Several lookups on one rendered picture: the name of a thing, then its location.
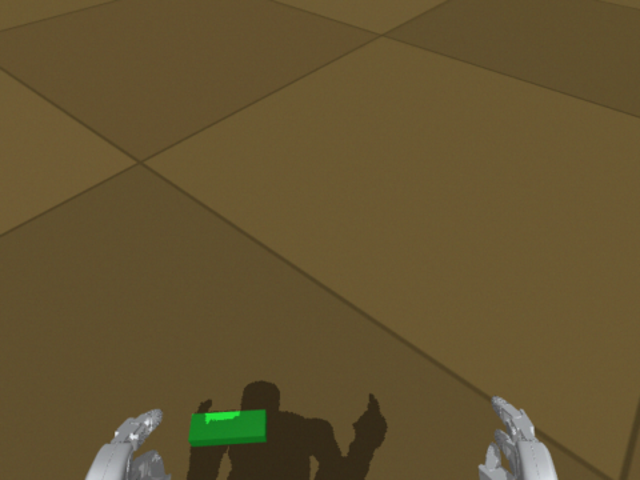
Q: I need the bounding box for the carton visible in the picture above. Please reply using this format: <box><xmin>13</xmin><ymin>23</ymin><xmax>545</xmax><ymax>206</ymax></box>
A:
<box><xmin>188</xmin><ymin>410</ymin><xmax>267</xmax><ymax>447</ymax></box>

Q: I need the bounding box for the right robot hand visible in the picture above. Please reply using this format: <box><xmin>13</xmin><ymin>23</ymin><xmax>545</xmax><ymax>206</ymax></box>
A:
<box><xmin>478</xmin><ymin>396</ymin><xmax>558</xmax><ymax>480</ymax></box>

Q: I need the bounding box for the left robot hand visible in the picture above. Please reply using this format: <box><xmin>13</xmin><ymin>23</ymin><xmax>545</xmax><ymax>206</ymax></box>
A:
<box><xmin>85</xmin><ymin>409</ymin><xmax>171</xmax><ymax>480</ymax></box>

